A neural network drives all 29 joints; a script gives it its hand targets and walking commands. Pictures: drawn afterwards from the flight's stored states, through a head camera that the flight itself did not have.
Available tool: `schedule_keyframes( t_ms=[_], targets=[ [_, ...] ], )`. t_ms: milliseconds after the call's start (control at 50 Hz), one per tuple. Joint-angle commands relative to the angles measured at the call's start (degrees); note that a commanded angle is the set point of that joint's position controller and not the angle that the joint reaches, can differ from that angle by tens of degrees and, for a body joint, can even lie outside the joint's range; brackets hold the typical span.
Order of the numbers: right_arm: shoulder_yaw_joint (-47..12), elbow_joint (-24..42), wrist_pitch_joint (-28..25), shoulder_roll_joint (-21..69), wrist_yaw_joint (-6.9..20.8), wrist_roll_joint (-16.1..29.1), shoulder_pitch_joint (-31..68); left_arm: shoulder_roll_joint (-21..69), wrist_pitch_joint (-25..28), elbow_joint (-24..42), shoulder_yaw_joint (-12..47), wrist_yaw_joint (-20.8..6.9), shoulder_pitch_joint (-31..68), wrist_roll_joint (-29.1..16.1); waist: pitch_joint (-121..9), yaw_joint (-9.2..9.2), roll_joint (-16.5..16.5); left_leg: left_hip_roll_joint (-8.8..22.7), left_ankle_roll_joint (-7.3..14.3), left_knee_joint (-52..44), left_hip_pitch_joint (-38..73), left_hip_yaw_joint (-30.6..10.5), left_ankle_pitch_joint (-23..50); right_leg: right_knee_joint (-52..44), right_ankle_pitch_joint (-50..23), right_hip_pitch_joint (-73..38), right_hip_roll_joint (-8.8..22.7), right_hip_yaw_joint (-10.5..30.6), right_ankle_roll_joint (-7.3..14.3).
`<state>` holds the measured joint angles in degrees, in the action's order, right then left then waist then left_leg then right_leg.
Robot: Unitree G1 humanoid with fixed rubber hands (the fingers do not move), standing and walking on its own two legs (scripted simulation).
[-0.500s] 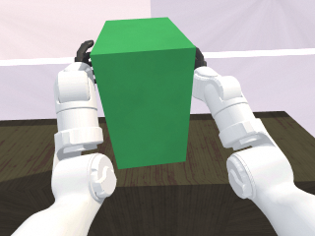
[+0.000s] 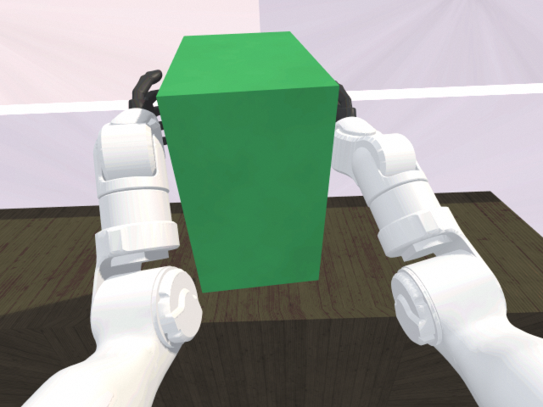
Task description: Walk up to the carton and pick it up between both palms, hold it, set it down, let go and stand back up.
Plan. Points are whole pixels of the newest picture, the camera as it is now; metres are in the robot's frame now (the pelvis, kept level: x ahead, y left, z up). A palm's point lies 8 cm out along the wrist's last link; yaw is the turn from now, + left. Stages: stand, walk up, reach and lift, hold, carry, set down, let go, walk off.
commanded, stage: hold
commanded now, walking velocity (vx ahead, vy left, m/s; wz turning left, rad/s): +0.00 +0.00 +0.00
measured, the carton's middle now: (248, 153) +0.39 +0.01 +0.28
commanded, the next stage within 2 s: none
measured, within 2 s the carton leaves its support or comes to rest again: neither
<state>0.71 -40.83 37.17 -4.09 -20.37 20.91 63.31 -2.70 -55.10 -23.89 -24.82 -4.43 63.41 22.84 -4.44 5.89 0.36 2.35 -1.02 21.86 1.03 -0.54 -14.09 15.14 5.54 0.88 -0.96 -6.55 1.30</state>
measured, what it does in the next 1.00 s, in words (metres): stands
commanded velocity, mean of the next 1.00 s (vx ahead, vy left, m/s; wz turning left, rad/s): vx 0.00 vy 0.00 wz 0.00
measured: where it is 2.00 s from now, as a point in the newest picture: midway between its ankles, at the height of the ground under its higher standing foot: outside the picture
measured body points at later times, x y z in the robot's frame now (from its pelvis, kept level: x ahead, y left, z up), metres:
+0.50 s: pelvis +0.00 +0.00 +0.00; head -0.10 +0.01 +0.44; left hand +0.38 +0.13 +0.35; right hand +0.37 -0.13 +0.32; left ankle -0.01 +0.13 -0.75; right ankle +0.04 -0.10 -0.75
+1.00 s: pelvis +0.00 +0.00 +0.00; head -0.10 +0.01 +0.44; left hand +0.38 +0.14 +0.35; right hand +0.37 -0.12 +0.32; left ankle -0.01 +0.13 -0.75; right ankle +0.04 -0.10 -0.75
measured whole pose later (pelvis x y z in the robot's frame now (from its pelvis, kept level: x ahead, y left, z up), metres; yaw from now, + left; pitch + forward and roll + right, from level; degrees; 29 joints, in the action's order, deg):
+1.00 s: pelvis +0.00 +0.00 +0.00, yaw +0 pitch -8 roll -1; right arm 2.0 -42.4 37.1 -3.6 -20.4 20.1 64.7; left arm -3.7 -54.3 -26.4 -25.0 -4.3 65.1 22.4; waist -5.1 5.4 0.2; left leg 2.3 -1.0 21.6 0.4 -0.6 -13.8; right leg 15.3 5.5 1.6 -1.0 -6.4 1.4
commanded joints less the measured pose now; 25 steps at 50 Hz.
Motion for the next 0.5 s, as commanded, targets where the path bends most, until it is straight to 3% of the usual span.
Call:
schedule_keyframes(
  t_ms=[0,300,480],
  targets=[
    [-10.1,14.7,-2.8,31.6,6.8,7.8,47.5,32.3,2.6,-0.4,16.9,-8.7,32.6,-10.4,-14.4,0.14,1.9,-4.0,-0.5,-5.9,-13.6,0.7,8.1,2.0,-7.3,-17.7,-3.1,4.1,-3.3],
    [-8.1,11.7,-2.6,30.8,7.5,6.6,48.1,31.5,3.1,-3.9,15.4,-8.9,33.8,-10.3,-13.0,0.16,2.6,-3.2,0.0,-7.5,-16.2,0.6,4.1,2.3,-5.5,-17.8,-3.2,4.3,-3.1],
    [-9.0,13.2,-2.8,31.1,7.0,7.4,48.4,31.0,3.4,-3.7,15.1,-9.0,33.3,-10.4,-14.9,-0.10,1.0,-3.9,-0.3,-5.9,-13.7,0.5,7.7,1.8,-7.3,-17.6,-2.7,4.6,-3.3]
  ],
)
